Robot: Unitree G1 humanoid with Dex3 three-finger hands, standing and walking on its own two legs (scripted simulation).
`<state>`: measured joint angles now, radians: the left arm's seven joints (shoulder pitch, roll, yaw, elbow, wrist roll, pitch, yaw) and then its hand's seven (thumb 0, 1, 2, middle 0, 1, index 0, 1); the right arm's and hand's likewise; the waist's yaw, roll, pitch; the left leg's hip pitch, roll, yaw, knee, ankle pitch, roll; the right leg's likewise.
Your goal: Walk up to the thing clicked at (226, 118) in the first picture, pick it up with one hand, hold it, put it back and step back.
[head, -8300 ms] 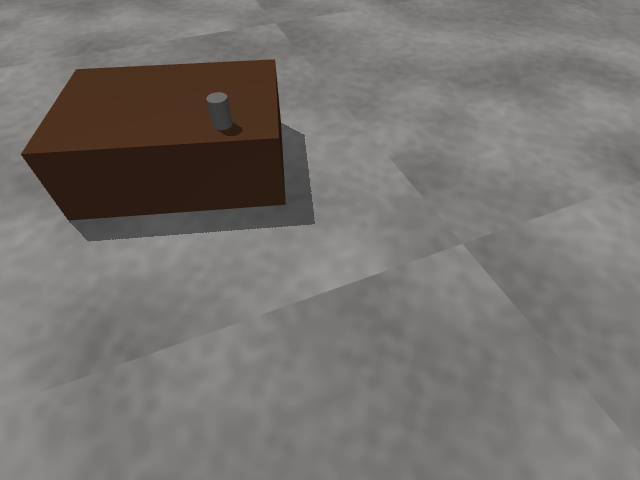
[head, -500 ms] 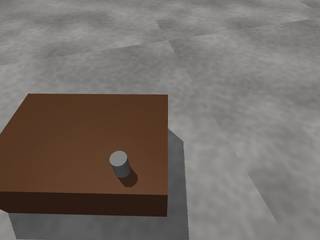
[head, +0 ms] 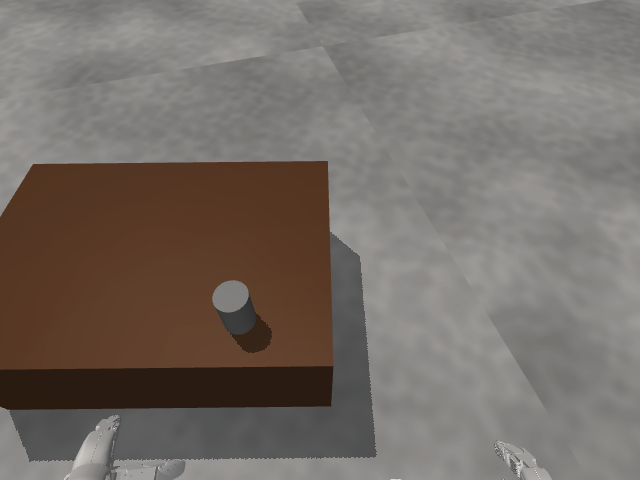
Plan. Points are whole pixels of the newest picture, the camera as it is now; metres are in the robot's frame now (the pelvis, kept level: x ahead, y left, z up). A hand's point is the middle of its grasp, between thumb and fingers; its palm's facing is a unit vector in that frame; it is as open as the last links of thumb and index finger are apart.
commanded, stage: go down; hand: left
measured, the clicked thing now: (235, 308) +0.51 +0.20 -0.35
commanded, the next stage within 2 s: none
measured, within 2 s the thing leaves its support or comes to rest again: neither
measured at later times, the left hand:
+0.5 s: hand (132, 463) +0.17 +0.27 -0.13, palm faces +0.05 -0.95 -0.32, open 17.2 cm
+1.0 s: hand out of the picture +0.15 +0.27 -0.12, palm faces +0.10 -0.94 -0.33, open 17.3 cm
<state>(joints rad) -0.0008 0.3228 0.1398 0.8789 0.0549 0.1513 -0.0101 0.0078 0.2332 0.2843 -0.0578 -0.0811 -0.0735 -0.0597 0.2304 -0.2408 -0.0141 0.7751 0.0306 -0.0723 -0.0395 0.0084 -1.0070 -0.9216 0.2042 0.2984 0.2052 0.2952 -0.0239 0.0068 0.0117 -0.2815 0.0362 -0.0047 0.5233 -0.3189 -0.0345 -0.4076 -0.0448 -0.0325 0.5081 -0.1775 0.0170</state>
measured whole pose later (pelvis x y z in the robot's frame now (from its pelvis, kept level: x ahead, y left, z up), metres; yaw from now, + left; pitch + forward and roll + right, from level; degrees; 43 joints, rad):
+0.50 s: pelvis +0.02 +0.02 -0.02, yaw +1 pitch +8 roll -2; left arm 0.23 0.31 0.11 0.39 0.03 0.43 -0.03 0.00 -0.50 0.06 -0.08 -0.08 -0.08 -0.07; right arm 0.21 -0.25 0.00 0.64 0.02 -0.15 -0.07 0.01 -0.88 -0.89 0.21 0.30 0.21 0.30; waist -0.02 0.03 -0.07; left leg -0.43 0.02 -0.03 0.76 -0.47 -0.01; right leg -0.52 -0.06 -0.05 0.69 -0.30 0.05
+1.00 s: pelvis +0.01 +0.01 -0.05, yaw +2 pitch +11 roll -2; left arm 0.35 0.36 0.18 0.15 -0.01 0.50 -0.07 0.00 -0.53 0.10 -0.07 -0.09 -0.07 -0.09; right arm 0.25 -0.25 0.01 0.58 0.02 -0.20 -0.14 0.01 -0.88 -0.89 0.21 0.30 0.21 0.30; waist -0.03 0.04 -0.13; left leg -0.61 0.03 -0.07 0.96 -0.54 -0.03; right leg -0.70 -0.06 -0.07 0.89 -0.37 0.03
